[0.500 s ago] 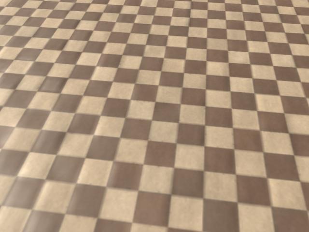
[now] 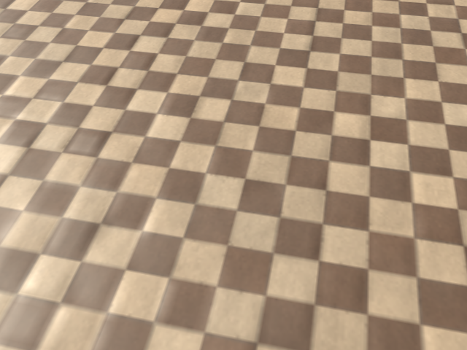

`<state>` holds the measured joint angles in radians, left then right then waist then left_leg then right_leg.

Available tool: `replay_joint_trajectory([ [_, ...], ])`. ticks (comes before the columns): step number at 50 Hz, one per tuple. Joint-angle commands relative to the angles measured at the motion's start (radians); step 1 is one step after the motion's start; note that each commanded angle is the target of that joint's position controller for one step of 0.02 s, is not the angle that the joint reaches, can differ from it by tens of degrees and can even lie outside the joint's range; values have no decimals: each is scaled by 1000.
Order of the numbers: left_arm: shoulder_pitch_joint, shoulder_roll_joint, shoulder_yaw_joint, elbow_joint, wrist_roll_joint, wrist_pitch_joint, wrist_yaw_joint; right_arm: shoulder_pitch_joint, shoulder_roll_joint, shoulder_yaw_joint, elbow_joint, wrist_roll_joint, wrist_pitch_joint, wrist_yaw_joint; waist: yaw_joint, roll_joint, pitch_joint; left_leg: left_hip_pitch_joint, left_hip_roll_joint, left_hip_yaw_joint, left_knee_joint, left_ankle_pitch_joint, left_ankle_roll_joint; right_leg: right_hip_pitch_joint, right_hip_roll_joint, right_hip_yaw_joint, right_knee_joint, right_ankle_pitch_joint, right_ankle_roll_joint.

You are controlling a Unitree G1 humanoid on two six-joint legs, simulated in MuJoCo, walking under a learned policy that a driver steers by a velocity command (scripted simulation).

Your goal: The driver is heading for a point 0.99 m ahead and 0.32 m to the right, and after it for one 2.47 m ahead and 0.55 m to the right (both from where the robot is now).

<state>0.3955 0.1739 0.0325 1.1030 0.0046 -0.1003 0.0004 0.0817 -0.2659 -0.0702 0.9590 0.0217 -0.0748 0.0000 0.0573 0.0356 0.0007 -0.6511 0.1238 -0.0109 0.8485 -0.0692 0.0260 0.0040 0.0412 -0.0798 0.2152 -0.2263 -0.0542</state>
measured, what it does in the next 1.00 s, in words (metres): walks ahead, turning right: left foot, then right foot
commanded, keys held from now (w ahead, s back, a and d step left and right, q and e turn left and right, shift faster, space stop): w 0.18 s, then e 0.82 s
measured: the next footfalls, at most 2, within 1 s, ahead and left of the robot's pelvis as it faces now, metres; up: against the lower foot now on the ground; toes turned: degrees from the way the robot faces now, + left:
left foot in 0.22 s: +0.33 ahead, +0.15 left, +0.00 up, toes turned +3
right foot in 0.74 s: +0.33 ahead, -0.09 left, +0.00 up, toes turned -19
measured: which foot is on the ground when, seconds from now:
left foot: up 0.00-0.20, down 0.22-0.76, up 0.78-1.00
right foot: down 0.00-0.22, up 0.24-0.72, down 0.74-1.00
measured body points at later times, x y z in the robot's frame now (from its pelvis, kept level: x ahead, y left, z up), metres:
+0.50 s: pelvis +0.23 +0.07 -0.01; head +0.28 +0.07 +0.44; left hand +0.36 +0.33 -0.14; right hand +0.29 -0.21 -0.14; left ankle +0.29 +0.15 -0.75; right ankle +0.26 -0.08 -0.67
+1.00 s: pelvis +0.29 +0.01 +0.00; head +0.33 -0.03 +0.44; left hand +0.53 +0.23 -0.10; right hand +0.33 -0.31 -0.13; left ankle +0.37 +0.17 -0.67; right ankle +0.30 -0.07 -0.75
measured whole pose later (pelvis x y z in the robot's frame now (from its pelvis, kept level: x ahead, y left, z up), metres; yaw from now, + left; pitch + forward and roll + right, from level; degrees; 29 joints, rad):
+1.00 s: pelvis +0.29 +0.01 +0.00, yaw -23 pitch +3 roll +2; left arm 0.16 0.29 0.09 0.76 -0.01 0.00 0.03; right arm 0.01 -0.31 -0.09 0.87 0.00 0.01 -0.05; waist 0.01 0.02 0.06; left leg -0.56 0.01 -0.05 1.01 -0.38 -0.06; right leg -0.33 0.04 0.06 0.44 -0.16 -0.07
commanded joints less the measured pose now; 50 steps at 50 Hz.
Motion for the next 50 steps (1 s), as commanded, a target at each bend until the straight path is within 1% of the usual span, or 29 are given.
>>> replay_joint_trajectory([
  [1,10,182,33,-50,-5,-7,17,-128,-15,5,-72,0,-8,11,-5,-96,118,-47,-16,25,-158,114,-13,-70,-251,139,-140,213,-132],
  [4,61,179,39,-37,-14,1,18,-206,-14,12,-98,5,-14,26,14,-92,144,-47,-33,34,-246,127,3,-8,-272,114,-124,228,-131],
  [7,68,192,50,-34,-20,13,20,-240,-30,12,-125,8,-24,44,0,-105,142,-32,-44,31,-306,68,38,84,-310,105,-66,315,-118],
  [9,40,217,60,-44,-19,20,21,-175,-70,-5,-119,10,-29,48,-52,-136,81,100,-87,60,-322,5,68,119,-318,92,31,573,-99],
  [10,24,219,61,-48,-15,29,21,-69,-103,-25,-93,3,-32,44,-113,-152,16,254,-129,83,-332,-1,88,105,-292,82,176,781,-79],
  [11,11,203,53,-57,-12,36,20,101,-147,-49,-43,-4,-32,37,-192,-147,-86,492,-137,83,-346,77,112,23,-234,60,387,831,-40],
  [12,22,164,35,-90,6,34,18,269,-231,-67,-9,-32,-34,25,-219,-26,-248,832,81,-143,-288,296,171,-231,-154,38,709,468,5],
  [13,183,19,-3,-70,-13,21,13,286,-255,-62,4,-46,-30,33,-127,238,-435,1100,339,-586,-404,372,342,-538,37,111,1062,-405,62],
  [14,106,135,27,-60,-39,5,15,261,-171,-39,-11,-34,-30,34,-165,113,-411,998,297,-553,-449,415,295,-554,-1,259,1166,-412,54],
  [15,16,170,41,-95,-59,3,21,156,-129,-24,-29,-27,-31,28,-137,101,-256,857,272,-358,-453,488,255,-616,-47,216,1167,-356,50],
  [16,-28,171,45,-102,-51,8,32,80,-94,-11,-41,-27,-36,26,-102,15,-177,709,234,-236,-478,541,224,-586,-100,182,1117,-291,55],
  [17,-42,167,57,-102,-39,21,40,38,-68,-5,-39,-31,-38,25,-73,4,-121,586,200,-153,-512,529,202,-542,-129,169,1069,-248,58],
  [18,-18,149,61,-104,-37,42,41,19,-58,-2,-35,-44,-39,23,-39,32,-104,491,176,-92,-545,500,185,-465,-151,169,1044,-215,52],
  [20,-7,117,65,-120,-39,78,44,-3,-68,-3,-34,-58,-38,14,-11,49,-71,395,167,-23,-593,471,208,-431,-147,142,1017,-195,54],
  [22,-50,121,71,-164,-30,98,47,-12,-99,-10,-34,-56,-32,-5,0,52,-44,377,174,24,-626,433,226,-481,-154,138,940,-143,67],
  [27,-182,134,71,-249,-19,111,26,-11,-141,-24,-45,-41,8,-49,-31,51,-47,439,172,115,-655,251,213,-496,-165,93,690,26,82],
  [33,-294,162,79,-335,-22,125,-9,23,-181,-40,-60,-17,59,-56,-63,56,-36,574,223,129,-562,203,180,-492,-127,25,522,-71,57],
  [35,-285,164,82,-352,-25,128,-23,11,-190,-45,-73,-5,73,-57,-45,65,-41,607,233,133,-490,225,144,-451,-107,2,419,-71,31],
  [36,-254,166,86,-349,-23,125,-26,7,-186,-46,-75,4,79,-59,-23,57,-52,598,215,156,-421,232,108,-382,-83,-17,319,8,10],
  [37,-205,205,102,-340,-16,121,-18,64,-166,-44,-57,1,83,-54,-11,0,-81,559,162,195,-292,200,49,-261,-65,17,216,163,-27],
  [38,-142,327,138,-340,-8,116,2,61,-132,-35,-80,-29,79,-47,-9,-205,-117,353,61,261,-13,-20,-33,-77,-221,258,186,592,-100],
  [39,-133,406,144,-353,20,110,7,1,-77,-19,-148,-52,70,-41,-32,-376,-159,23,-115,188,243,-626,-101,71,-433,605,185,828,-320],
  [40,-114,338,124,-360,22,91,-4,-62,-116,-28,-148,-38,65,-31,10,-191,-226,-12,-112,3,386,-644,-89,73,-424,574,175,790,-341],
  [41,-163,323,118,-370,15,75,-4,-68,-122,-32,-150,-9,64,-27,-15,-155,-191,-45,-98,-25,400,-551,-67,42,-373,471,168,720,-290],
  [42,-223,305,116,-382,-5,70,3,-48,-121,-34,-128,-7,66,-36,-46,-106,-153,-52,-79,-37,362,-462,-62,-2,-315,403,166,608,-229],
  [43,-266,274,107,-393,-21,75,11,-48,-145,-42,-122,-20,69,-45,-59,-107,-127,-42,-68,-47,318,-403,-64,-50,-294,378,154,536,-196],
  [44,-283,264,101,-399,-19,79,17,-42,-151,-46,-120,-26,72,-48,-74,-126,-129,15,-75,-45,314,-364,-68,-108,-273,361,144,518,-191],
  [46,-271,267,99,-405,-9,82,24,-23,-133,-45,-118,-22,74,-49,-81,-138,-140,50,-99,-44,277,-314,-76,-130,-252,355,136,499,-195],
  [50,-246,290,103,-407,-14,89,38,-56,-106,-34,-130,-20,72,-52,-58,-155,-125,63,-118,-63,83,-278,-98,-122,-237,398,134,365,-186],
])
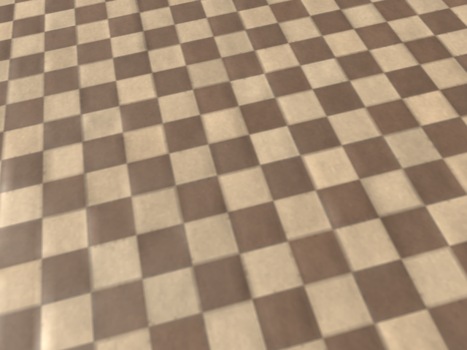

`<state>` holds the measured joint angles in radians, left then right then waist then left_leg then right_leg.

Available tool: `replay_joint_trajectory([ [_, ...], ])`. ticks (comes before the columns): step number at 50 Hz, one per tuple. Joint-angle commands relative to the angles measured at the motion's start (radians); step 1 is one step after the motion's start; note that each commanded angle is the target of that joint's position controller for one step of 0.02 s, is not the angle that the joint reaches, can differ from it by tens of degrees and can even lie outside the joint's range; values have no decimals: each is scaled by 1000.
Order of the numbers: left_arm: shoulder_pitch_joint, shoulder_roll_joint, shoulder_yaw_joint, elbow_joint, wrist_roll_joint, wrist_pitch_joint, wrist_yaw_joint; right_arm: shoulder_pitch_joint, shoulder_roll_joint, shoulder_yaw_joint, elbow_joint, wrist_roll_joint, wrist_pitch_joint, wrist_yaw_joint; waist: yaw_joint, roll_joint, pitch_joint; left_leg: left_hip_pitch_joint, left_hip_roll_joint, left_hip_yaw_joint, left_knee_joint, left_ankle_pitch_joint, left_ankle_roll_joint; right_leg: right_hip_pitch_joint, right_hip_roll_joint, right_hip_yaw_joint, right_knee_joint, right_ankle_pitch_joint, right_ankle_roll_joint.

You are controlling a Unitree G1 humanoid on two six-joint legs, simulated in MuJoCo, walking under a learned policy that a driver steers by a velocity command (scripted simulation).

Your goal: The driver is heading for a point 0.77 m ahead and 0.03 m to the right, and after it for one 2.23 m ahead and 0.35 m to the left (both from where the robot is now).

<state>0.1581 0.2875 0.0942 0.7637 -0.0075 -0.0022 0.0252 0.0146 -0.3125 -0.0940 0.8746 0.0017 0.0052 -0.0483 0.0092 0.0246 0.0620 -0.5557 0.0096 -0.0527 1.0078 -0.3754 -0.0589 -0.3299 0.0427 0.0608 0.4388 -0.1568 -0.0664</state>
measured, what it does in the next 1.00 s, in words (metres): walks ahead, turning right: left foot, then right foot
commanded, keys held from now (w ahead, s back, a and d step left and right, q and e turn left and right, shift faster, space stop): e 0.30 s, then w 0.70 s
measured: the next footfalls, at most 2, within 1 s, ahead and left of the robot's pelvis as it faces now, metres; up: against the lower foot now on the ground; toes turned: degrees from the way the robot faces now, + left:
left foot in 0.24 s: +0.08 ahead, +0.15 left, +0.00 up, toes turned -14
right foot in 0.64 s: +0.06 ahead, -0.13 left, +0.00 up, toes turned -17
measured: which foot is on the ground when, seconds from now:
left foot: up 0.00-0.22, down 0.24-0.64, up 0.66-1.00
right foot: down 0.00-0.24, up 0.26-0.62, down 0.64-1.00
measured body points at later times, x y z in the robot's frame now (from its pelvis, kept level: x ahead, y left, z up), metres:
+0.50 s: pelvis +0.03 +0.03 +0.00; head +0.05 +0.05 +0.45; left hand +0.25 +0.27 -0.10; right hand +0.02 -0.26 -0.11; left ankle +0.04 +0.16 -0.74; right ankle -0.01 -0.11 -0.68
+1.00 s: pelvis +0.17 -0.05 +0.00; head +0.20 -0.07 +0.44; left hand +0.25 +0.22 -0.12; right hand +0.30 -0.34 -0.11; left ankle +0.40 +0.04 -0.70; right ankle +0.02 -0.12 -0.74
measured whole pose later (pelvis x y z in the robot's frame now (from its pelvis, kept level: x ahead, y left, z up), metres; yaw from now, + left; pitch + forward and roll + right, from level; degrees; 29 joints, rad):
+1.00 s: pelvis +0.17 -0.05 +0.00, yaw -17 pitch +2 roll -1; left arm 0.42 0.27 0.06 0.81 -0.01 -0.07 0.00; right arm 0.06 -0.29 -0.04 0.78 0.02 -0.08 0.05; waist 0.07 0.05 0.02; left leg -0.66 0.08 0.00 0.62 0.05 0.00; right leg 0.07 0.04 -0.02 0.18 -0.29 -0.03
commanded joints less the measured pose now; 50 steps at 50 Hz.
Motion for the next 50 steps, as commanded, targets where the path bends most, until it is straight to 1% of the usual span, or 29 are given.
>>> replay_joint_trajectory([
  [1,-13,180,42,-72,-2,-6,15,7,-59,-9,-46,1,-9,-2,-7,-152,-183,-13,-8,-24,-115,37,-17,198,-233,269,-92,245,-171],
  [4,-27,186,41,-84,2,3,16,4,-65,-8,-48,4,-15,6,2,-172,-166,55,-24,-29,-209,42,-19,145,-220,315,-97,139,-165],
  [8,-44,182,36,-103,3,14,13,40,-80,-10,-49,11,-34,23,0,-197,-170,137,-44,-34,-336,12,-2,148,-209,396,-63,185,-153],
  [10,-68,178,31,-118,-4,24,17,98,-83,-12,-38,13,-45,35,-33,-198,-178,228,-49,-22,-490,77,17,144,-183,416,-24,228,-125],
  [11,-80,171,27,-126,-11,31,21,146,-91,-16,-24,11,-49,40,-61,-186,-178,319,-35,-10,-621,189,33,109,-150,400,8,194,-89],
  [12,-57,137,17,-135,-10,36,24,183,-146,-30,-17,-2,-47,39,-54,-99,-193,448,96,-104,-675,261,77,1,-89,342,109,29,-36],
  [13,2,76,4,-149,-10,31,21,148,-231,-44,-30,-20,-34,27,22,197,-177,540,316,-341,-688,490,200,-212,89,138,327,-363,26],
  [14,-6,164,29,-160,0,17,15,137,-197,-34,-49,-52,-35,31,0,245,-163,464,431,-481,-718,573,345,-290,78,107,554,-511,68],
  [15,14,224,51,-139,-6,16,9,77,-150,-21,-79,-48,-37,26,20,153,-143,435,397,-383,-707,562,337,-282,34,119,683,-437,81],
  [16,30,216,53,-116,-8,22,8,52,-117,-15,-84,-28,-35,21,27,108,-137,435,316,-286,-709,402,279,-288,15,98,715,-349,91],
  [17,31,180,45,-106,-4,30,9,58,-95,-8,-85,-6,-33,17,13,103,-117,451,258,-236,-730,194,240,-322,2,85,735,-277,102],
  [18,21,144,33,-112,-2,33,4,83,-91,-3,-78,7,-33,12,-6,123,-91,454,239,-226,-761,62,238,-355,-5,77,745,-233,111],
  [20,-23,110,17,-135,-12,20,-8,148,-102,-3,-64,7,-35,7,-43,145,-60,470,221,-208,-817,-83,242,-372,-14,32,667,-193,116],
  [22,-70,90,4,-149,-9,0,-11,205,-118,-6,-51,3,-48,8,-77,136,-54,514,233,-203,-841,-87,251,-362,-35,9,537,-181,120],
  [25,-94,57,-17,-155,-4,-28,-19,219,-153,-13,-46,11,-62,18,-85,143,-46,463,236,-147,-853,-13,249,-220,-68,-61,326,-185,106],
  [27,-90,64,-18,-149,-11,-40,-26,235,-173,-19,-43,18,-66,31,-86,153,-29,401,235,-120,-846,6,252,-109,-57,-97,219,-202,90],
  [29,-48,77,-14,-135,-19,-47,-31,241,-184,-21,-38,32,-63,44,-57,139,-24,353,244,-116,-821,-6,254,5,-44,-119,92,-139,63],
  [30,-4,76,-12,-115,-20,-49,-32,235,-176,-18,-37,39,-60,49,-28,125,-26,310,238,-105,-790,-5,245,99,-31,-133,15,-79,46],
  [31,63,87,-4,-88,-23,-47,-30,240,-148,-8,-34,36,-61,54,6,105,-48,255,222,-89,-737,12,225,219,-20,-133,-23,-71,30],
  [32,162,110,9,-62,-28,-44,-22,228,-95,11,-36,25,-65,59,57,79,-93,173,187,-41,-626,37,184,374,-58,-74,-31,-76,6],
  [33,296,181,26,-44,-14,-43,-10,186,-6,41,-69,-2,-76,71,107,-128,-166,10,88,78,-264,-29,107,544,-268,208,-97,-108,-57],
  [34,325,285,47,-45,-1,-48,-21,169,-20,34,-125,15,-101,65,94,-322,-156,-253,-6,94,-24,-195,84,568,-448,569,-211,-307,-207],
  [35,292,200,25,-53,1,-66,-31,143,-111,12,-125,35,-112,63,94,-213,-84,-322,62,15,120,-181,99,502,-440,570,-235,-386,-232],
  [36,245,144,5,-61,3,-78,-36,147,-124,6,-120,46,-116,70,65,-204,-31,-353,96,1,143,-74,119,466,-387,470,-245,-394,-202],
  [38,162,111,-8,-75,1,-84,-41,155,-110,5,-101,21,-114,75,25,-152,13,-316,131,4,87,71,113,377,-316,321,-281,-208,-163],
  [42,167,115,-6,-67,5,-86,-29,129,-56,19,-108,7,-100,84,7,-109,-2,-242,124,36,-54,259,59,311,-254,134,-316,129,-151],
  [46,218,139,1,-36,-2,-85,-17,-5,-13,43,-159,10,-101,90,46,-110,23,-130,76,70,-326,432,41,245,-224,34,-334,152,-131],
  [48,254,150,4,-15,-8,-85,-15,-59,-14,48,-182,15,-102,98,61,-106,40,-97,57,72,-401,467,52,256,-244,30,-335,130,-128],
  [50,267,156,7,3,-14,-82,-14,-86,-30,46,-202,19,-105,107,53,-108,53,-99,53,54,-452,450,78,313,-278,34,-314,157,-119],
])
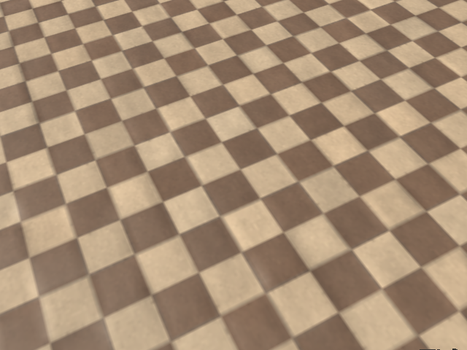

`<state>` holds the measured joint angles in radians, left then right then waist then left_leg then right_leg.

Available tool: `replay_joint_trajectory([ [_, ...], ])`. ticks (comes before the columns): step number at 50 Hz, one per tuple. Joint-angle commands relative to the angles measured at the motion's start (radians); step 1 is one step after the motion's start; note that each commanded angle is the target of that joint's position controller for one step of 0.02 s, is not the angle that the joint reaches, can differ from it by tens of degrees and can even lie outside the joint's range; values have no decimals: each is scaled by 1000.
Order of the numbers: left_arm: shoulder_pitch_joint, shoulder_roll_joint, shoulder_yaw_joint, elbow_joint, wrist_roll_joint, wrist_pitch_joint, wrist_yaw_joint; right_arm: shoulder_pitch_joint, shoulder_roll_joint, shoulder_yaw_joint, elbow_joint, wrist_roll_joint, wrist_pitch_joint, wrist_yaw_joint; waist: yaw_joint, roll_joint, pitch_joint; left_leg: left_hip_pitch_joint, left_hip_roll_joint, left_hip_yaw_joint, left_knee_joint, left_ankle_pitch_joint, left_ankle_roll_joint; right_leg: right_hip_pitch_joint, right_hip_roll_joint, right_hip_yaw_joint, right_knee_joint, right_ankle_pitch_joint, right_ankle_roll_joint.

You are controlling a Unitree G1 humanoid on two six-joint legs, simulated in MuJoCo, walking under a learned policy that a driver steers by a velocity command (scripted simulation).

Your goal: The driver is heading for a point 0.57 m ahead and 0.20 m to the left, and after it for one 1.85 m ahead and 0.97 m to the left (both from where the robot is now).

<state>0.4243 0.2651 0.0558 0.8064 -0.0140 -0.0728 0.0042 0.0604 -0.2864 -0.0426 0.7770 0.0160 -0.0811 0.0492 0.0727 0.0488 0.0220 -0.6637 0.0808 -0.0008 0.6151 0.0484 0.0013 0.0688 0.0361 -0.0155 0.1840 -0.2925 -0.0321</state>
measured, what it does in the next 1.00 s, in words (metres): walks ahead, turning left: left foot, then right foot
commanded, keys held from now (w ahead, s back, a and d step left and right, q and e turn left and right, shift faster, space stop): w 0.32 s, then w+q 0.68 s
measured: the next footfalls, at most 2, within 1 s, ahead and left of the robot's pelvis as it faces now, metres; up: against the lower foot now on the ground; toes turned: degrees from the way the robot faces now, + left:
left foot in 0.12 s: +0.26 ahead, +0.13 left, +0.00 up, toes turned +2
right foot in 0.64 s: +0.55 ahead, -0.10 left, +0.00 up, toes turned +7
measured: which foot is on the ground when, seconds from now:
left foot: up 0.00-0.10, down 0.12-0.64, up 0.66-1.00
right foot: down 0.00-0.14, up 0.16-0.62, down 0.64-1.00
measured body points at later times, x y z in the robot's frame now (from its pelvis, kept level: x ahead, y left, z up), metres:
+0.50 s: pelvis +0.28 +0.04 +0.01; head +0.31 +0.05 +0.46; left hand +0.47 +0.29 -0.08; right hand +0.31 -0.24 -0.12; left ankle +0.22 +0.13 -0.74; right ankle +0.47 -0.14 -0.68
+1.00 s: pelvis +0.54 +0.03 +0.00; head +0.57 +0.04 +0.45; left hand +0.49 +0.31 -0.12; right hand +0.81 -0.16 -0.09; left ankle +0.65 +0.22 -0.69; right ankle +0.51 -0.11 -0.74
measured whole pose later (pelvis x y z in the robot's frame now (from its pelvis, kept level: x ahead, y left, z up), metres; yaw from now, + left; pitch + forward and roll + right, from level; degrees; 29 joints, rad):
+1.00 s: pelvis +0.54 +0.03 +0.00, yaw +19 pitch +1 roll -3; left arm 0.31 0.29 0.08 0.84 0.00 -0.09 0.00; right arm 0.13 -0.30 -0.07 0.68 0.02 -0.02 0.03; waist 0.08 0.04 0.04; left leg -0.68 0.11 -0.03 0.79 -0.05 0.00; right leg 0.00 -0.01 -0.21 0.25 -0.25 0.01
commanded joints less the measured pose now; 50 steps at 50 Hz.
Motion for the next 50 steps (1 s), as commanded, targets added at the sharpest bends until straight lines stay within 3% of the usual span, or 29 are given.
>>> replay_joint_trajectory([
  [1,1,181,48,-33,-10,-8,8,-135,-66,-7,-111,4,-21,14,-20,-132,91,11,-21,-2,-80,1,33,-50,-286,110,-39,326,-146],
  [3,-4,196,53,-25,-9,2,11,-106,-90,-15,-111,2,-24,18,-48,-144,58,75,-44,15,-100,-66,61,10,-299,104,29,496,-125],
  [4,-9,209,56,-24,-4,8,13,-55,-113,-26,-102,1,-23,14,-78,-163,11,162,-76,42,-96,-109,79,29,-291,94,108,683,-114],
  [5,-19,207,52,-23,0,17,16,70,-146,-46,-69,0,-20,5,-147,-163,-75,335,-112,76,-108,-115,108,12,-254,60,272,847,-92],
  [6,-7,183,39,-30,8,21,20,233,-192,-65,-30,-2,-16,-7,-215,-144,-195,615,-57,23,-67,-90,147,-130,-210,33,500,772,-59],
  [7,106,76,9,-59,13,8,14,357,-288,-86,-13,-29,-10,-16,-183,80,-369,1017,215,-410,-80,-239,292,-518,-75,5,913,345,10],
  [8,112,63,-3,-41,0,-16,9,377,-238,-70,1,-13,-10,-8,-184,223,-477,1096,312,-780,-284,-393,357,-678,35,137,1114,-272,24],
  [9,11,153,21,-64,-31,-31,0,308,-185,-53,-4,-1,-9,-11,-188,147,-305,983,281,-676,-322,-493,304,-799,-32,168,1192,-250,13],
  [10,-73,163,19,-89,-39,-39,-3,245,-154,-45,-16,-3,-6,-16,-169,69,-179,827,245,-526,-337,-462,267,-814,-88,125,1163,-171,-2],
  [11,-115,153,18,-98,-22,-40,1,183,-135,-38,-22,-13,-7,-16,-131,-1,-94,664,208,-427,-367,-383,247,-782,-133,101,1088,-90,-5],
  [12,-113,152,26,-92,-8,-30,5,143,-105,-30,-30,-27,-13,-14,-94,10,-62,558,170,-357,-394,-300,235,-720,-169,105,1027,-37,-7],
  [13,-82,135,24,-81,-5,-17,5,121,-97,-28,-32,-32,-17,-13,-68,29,-55,493,150,-317,-426,-267,239,-666,-182,108,1008,-7,-3],
  [15,-58,101,17,-72,-1,5,9,123,-105,-32,-19,-23,-32,-12,-45,33,-42,427,141,-252,-475,-207,261,-641,-193,96,960,19,15],
  [18,-170,99,15,-115,19,5,17,163,-132,-39,3,-14,-35,-24,-63,2,11,423,125,-198,-512,-133,270,-724,-203,88,810,155,50],
  [21,-280,78,6,-144,19,-14,9,209,-151,-44,13,-4,-22,-40,-99,-16,27,454,84,-144,-501,-88,235,-715,-170,72,581,322,68],
  [24,-388,62,-2,-167,8,-30,-8,278,-174,-51,31,7,-6,-48,-145,-11,34,479,80,-138,-467,-97,217,-652,-120,46,420,398,81],
  [27,-449,85,3,-191,-1,-43,-26,324,-173,-52,41,13,12,-54,-155,10,31,558,113,-198,-392,-119,206,-629,-94,65,327,355,71],
  [29,-420,117,15,-189,-3,-51,-31,320,-181,-58,40,11,22,-59,-125,40,14,598,138,-246,-332,-111,184,-568,-84,73,290,279,50],
  [31,-263,167,41,-148,-1,-59,-24,306,-158,-51,34,5,29,-60,-36,45,-70,568,85,-227,-160,7,144,-329,-70,45,240,233,2],
  [32,-107,223,60,-130,19,-61,-14,293,-97,-29,8,-10,26,-56,36,-13,-215,440,20,-182,95,-80,107,-64,-197,149,290,233,-60],
  [33,-9,317,85,-109,35,-47,-10,402,-4,-2,-29,-1,9,-55,8,-279,-370,66,-128,-56,460,-456,33,311,-445,545,251,90,-197],
  [34,5,239,66,-108,28,-41,-14,391,-69,-13,-29,21,-1,-54,23,-327,-388,-76,-103,-132,628,-639,25,309,-480,739,149,-59,-227],
  [35,-50,172,45,-114,22,-38,-13,319,-148,-37,-40,34,1,-55,29,-231,-243,-135,-56,-144,687,-564,26,201,-444,588,134,-82,-183],
  [36,-104,140,34,-117,22,-35,-12,265,-146,-39,-50,28,6,-56,12,-170,-164,-121,-16,-116,678,-483,22,81,-401,453,119,-11,-156],
  [38,-189,95,21,-107,25,-35,-13,239,-121,-47,-63,15,25,-51,-41,-175,-56,-52,37,-113,591,-385,13,-110,-331,282,49,106,-137],
  [40,-220,101,28,-96,25,-45,-12,245,-79,-42,-71,19,49,-45,-67,-176,-24,-2,51,-95,557,-346,1,-193,-316,184,-8,181,-145],
  [43,-218,133,43,-74,24,-53,-7,196,-59,-39,-107,8,64,-44,-73,-131,5,-38,60,-95,451,-260,-16,-199,-324,80,-45,278,-163],
  [47,-205,168,55,-55,20,-41,3,92,-39,-29,-141,7,54,-19,-40,-110,26,-4,47,-46,216,-67,-6,-168,-299,-65,-50,318,-138],
  [50,-167,195,65,-37,7,-28,6,2,-39,-26,-179,7,53,-3,-10,-101,54,12,32,0,105,-56,16,-113,-317,-117,-41,316,-121],
])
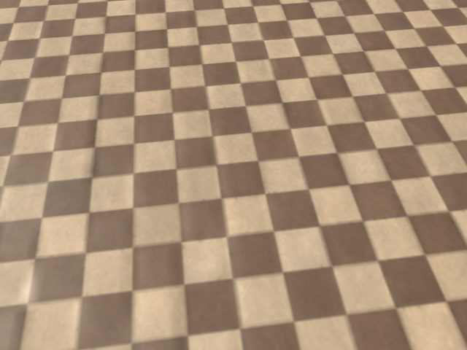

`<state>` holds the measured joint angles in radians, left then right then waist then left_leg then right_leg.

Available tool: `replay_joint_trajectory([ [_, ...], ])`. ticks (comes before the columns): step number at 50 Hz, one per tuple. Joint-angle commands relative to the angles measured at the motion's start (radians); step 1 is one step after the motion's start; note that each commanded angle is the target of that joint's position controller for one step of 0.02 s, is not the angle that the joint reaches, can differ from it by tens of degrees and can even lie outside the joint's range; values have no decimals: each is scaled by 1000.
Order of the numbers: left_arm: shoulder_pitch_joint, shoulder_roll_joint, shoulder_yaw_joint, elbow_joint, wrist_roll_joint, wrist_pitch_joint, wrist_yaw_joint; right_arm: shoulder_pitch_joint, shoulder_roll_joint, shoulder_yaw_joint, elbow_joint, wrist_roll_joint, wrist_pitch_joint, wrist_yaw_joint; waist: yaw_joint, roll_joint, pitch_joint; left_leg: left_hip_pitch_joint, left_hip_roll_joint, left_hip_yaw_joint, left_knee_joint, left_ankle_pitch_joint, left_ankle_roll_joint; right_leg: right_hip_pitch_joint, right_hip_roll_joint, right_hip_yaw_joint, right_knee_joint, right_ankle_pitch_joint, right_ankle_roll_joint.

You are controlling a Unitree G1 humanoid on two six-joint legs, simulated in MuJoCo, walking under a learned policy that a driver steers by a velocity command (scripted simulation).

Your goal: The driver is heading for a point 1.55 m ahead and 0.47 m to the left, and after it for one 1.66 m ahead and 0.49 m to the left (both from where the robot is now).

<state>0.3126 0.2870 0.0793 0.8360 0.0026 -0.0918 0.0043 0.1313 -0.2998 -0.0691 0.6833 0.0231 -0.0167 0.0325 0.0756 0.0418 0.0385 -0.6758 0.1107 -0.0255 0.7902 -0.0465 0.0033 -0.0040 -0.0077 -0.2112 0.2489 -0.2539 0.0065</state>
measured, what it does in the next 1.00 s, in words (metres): walks ahead, turning left: left foot, then right foot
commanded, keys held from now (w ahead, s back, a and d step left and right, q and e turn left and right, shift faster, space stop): w+q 0.56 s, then q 0.16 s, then no key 0.28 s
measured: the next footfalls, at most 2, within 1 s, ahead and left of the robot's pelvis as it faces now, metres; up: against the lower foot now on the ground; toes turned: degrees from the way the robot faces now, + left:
left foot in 0.14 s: +0.24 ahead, +0.14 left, +0.00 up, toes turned +8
right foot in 0.64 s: +0.57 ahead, +0.02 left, +0.00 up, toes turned +28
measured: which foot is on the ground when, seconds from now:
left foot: up 0.00-0.12, down 0.14-0.64, up 0.66-1.00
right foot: down 0.00-0.14, up 0.16-0.62, down 0.64-1.00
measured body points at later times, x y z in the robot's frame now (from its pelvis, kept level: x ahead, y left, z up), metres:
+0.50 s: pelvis +0.27 +0.07 +0.00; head +0.30 +0.10 +0.45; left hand +0.42 +0.37 -0.08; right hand +0.41 -0.20 -0.09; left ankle +0.20 +0.13 -0.74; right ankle +0.50 -0.06 -0.69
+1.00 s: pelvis +0.45 +0.09 +0.00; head +0.48 +0.11 +0.45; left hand +0.40 +0.39 -0.12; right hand +0.75 -0.04 -0.09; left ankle +0.43 +0.23 -0.72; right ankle +0.53 -0.01 -0.74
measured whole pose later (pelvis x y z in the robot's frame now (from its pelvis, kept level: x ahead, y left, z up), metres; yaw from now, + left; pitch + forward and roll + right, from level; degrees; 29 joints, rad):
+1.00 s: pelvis +0.45 +0.09 +0.00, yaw +31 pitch +1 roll -1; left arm 0.17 0.29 0.05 0.81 -0.01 -0.03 -0.01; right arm 0.14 -0.29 -0.05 0.62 0.00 0.04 -0.01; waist 0.05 0.01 0.07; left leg -0.43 0.03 -0.04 0.66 -0.25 -0.03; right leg -0.25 -0.02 -0.09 0.42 -0.19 -0.01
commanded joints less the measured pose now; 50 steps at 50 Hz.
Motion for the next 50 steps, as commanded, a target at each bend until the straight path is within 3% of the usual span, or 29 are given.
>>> replay_joint_trajectory([
  [1,-46,182,46,-60,-17,-3,6,-89,-31,-1,-98,1,-10,18,-10,-95,46,21,-1,32,-95,19,26,-10,-284,69,-95,286,-152],
  [3,-39,201,54,-51,-29,10,5,-107,-48,-8,-118,-2,-7,25,-20,-99,48,34,-23,60,-130,-59,57,49,-302,47,-40,389,-136],
  [5,-51,233,63,-52,-41,23,7,-38,-87,-30,-117,-5,0,24,-76,-125,-17,171,-92,121,-143,-159,100,75,-294,10,122,718,-115],
  [6,-66,233,62,-55,-48,32,7,95,-123,-55,-85,-2,3,19,-158,-112,-88,350,-146,152,-195,-132,131,41,-263,-24,306,824,-92],
  [7,-46,198,47,-59,-35,32,10,272,-193,-92,-33,2,11,3,-234,-69,-181,639,-169,112,-217,-90,170,-120,-221,-42,563,719,-50],
  [8,27,66,5,-108,20,20,5,301,-318,-115,-26,12,13,-15,-157,217,-235,959,91,-354,-257,-113,307,-547,-86,-23,943,-106,20],
  [9,-7,71,-11,-142,0,-18,-2,297,-306,-98,-76,5,-10,-4,-161,200,-425,1086,227,-827,-461,-358,443,-738,38,239,1140,-383,32],
  [10,-133,159,10,-167,-45,-40,-10,280,-224,-73,-66,-3,-29,6,-205,71,-317,1031,214,-731,-520,-339,377,-842,-13,300,1159,-291,10],
  [11,-159,149,5,-177,-47,-53,-10,245,-194,-64,-58,-3,-41,5,-176,48,-211,908,179,-603,-511,-272,344,-847,-51,290,1090,-203,-10],
  [12,-152,145,5,-162,-20,-55,0,174,-158,-52,-66,-3,-44,3,-129,-17,-147,765,136,-496,-502,-162,310,-784,-91,294,1005,-136,-10],
  [13,-134,156,13,-154,-1,-49,4,121,-129,-41,-80,-11,-45,-2,-89,-4,-120,654,103,-419,-512,-58,295,-703,-115,302,935,-92,-6],
  [14,-120,158,16,-151,3,-37,1,97,-124,-38,-94,-20,-44,-6,-68,13,-110,588,84,-390,-533,-5,293,-648,-121,302,905,-66,0],
  [17,-136,115,7,-157,15,-11,0,116,-143,-44,-81,-14,-50,-24,-60,-7,-86,493,54,-306,-563,120,300,-618,-104,275,779,3,39],
  [23,-345,67,-17,-209,2,-16,-16,197,-161,-50,-42,-2,-37,-50,-136,32,-27,438,-15,-240,-550,-7,225,-553,-25,263,371,329,66],
  [28,-390,109,-2,-232,-10,-36,-37,247,-152,-50,-14,5,-23,-55,-144,59,-24,539,29,-362,-443,-55,203,-498,6,295,245,268,29],
  [30,-322,131,14,-220,-1,-44,-32,220,-150,-52,-21,2,-10,-60,-103,96,-38,571,9,-391,-339,89,168,-415,26,275,201,200,-4],
  [31,-244,148,25,-205,11,-50,-25,195,-129,-45,-34,2,-7,-60,-56,92,-88,557,-45,-361,-228,177,129,-285,13,262,150,275,-33],
  [32,-128,201,39,-201,34,-54,-19,179,-81,-28,-66,-11,-8,-60,-6,24,-230,455,-103,-305,8,86,81,-34,-134,372,210,469,-99],
  [33,-49,259,49,-188,50,-39,-15,344,-11,-8,-72,-12,-11,-62,-63,-260,-383,129,-251,-181,345,-560,-1,329,-407,719,245,714,-275],
  [34,-22,214,43,-176,13,-21,-24,408,-109,-19,-65,1,-13,-60,-66,-329,-440,4,-196,-180,531,-652,-29,352,-487,918,203,577,-333],
  [35,-71,134,21,-202,7,-9,-18,314,-174,-40,-60,8,-1,-61,-37,-213,-312,-41,-152,-175,593,-575,-54,246,-425,765,182,540,-291],
  [36,-123,98,7,-210,12,6,-12,226,-190,-47,-77,2,13,-65,-35,-141,-224,-38,-121,-129,576,-511,-68,126,-369,602,175,578,-249],
  [37,-158,85,-1,-205,15,15,-12,182,-178,-49,-89,-8,25,-67,-49,-119,-160,-13,-100,-112,535,-479,-77,11,-315,514,161,638,-235],
  [39,-192,96,-1,-180,22,20,-12,199,-108,-37,-91,-3,45,-66,-95,-158,-103,97,-80,-76,409,-448,-74,-157,-248,397,100,630,-218],
  [40,-200,105,2,-169,23,19,-12,204,-72,-26,-92,-3,49,-66,-101,-176,-102,129,-86,-54,342,-440,-77,-185,-239,368,77,653,-231],
  [42,-217,132,11,-151,17,22,-10,182,-52,-15,-99,-15,50,-66,-104,-171,-134,181,-82,-40,220,-383,-77,-187,-258,336,61,707,-256],
  [45,-240,150,14,-131,-2,36,-8,136,-50,-5,-103,-20,49,-55,-94,-170,-177,293,-75,-23,36,-243,-61,-191,-254,280,53,655,-249],
  [48,-220,161,11,-104,-12,49,-12,77,-70,-7,-116,-20,54,-44,-74,-167,-158,359,-85,-6,-101,-204,-41,-188,-255,282,61,468,-233],
  [50,-230,157,3,-91,-22,58,-15,80,-70,-10,-111,-24,54,-40,-94,-159,-135,457,-103,22,-266,-122,-10,-218,-236,283,98,302,-198],
])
